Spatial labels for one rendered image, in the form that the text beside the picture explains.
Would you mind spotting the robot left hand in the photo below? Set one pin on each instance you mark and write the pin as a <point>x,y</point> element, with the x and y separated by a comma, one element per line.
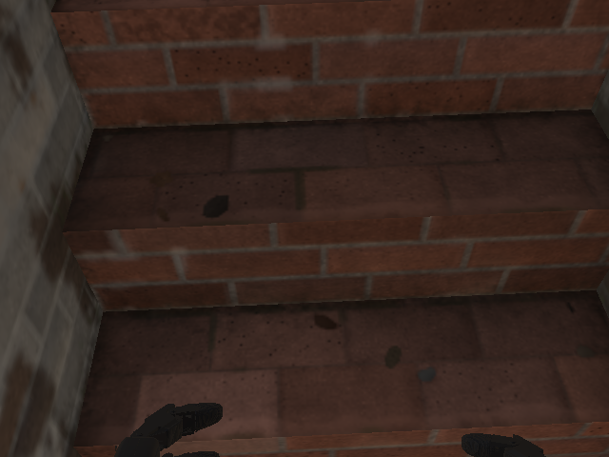
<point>166,426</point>

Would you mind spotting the robot right hand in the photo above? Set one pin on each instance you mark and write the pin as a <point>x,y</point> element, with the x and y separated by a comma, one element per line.
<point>487,445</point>

